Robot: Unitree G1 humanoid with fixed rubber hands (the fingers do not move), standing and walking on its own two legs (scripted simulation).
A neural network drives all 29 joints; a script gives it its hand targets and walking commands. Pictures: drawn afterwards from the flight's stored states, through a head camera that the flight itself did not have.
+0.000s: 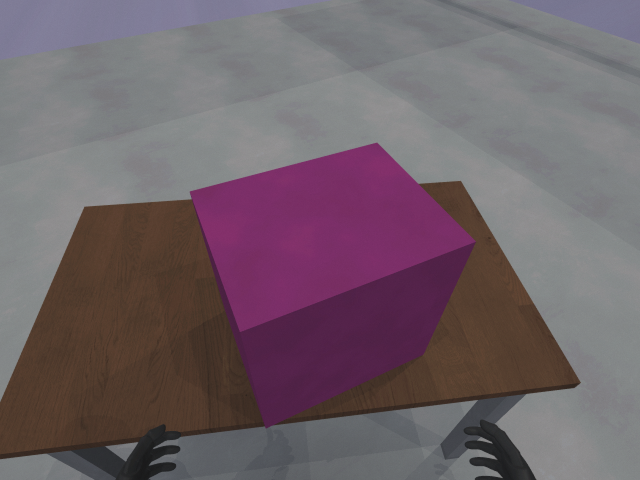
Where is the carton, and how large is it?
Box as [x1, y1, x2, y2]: [190, 143, 475, 427]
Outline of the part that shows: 377,143 190,191 224,308 265,427 274,424 423,354 475,242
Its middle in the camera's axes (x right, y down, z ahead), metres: +0.01 +0.07 +0.60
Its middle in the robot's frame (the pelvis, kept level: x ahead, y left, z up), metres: +0.42 +0.00 -0.01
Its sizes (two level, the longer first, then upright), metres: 0.293 0.231 0.295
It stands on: a table, 0.59 m high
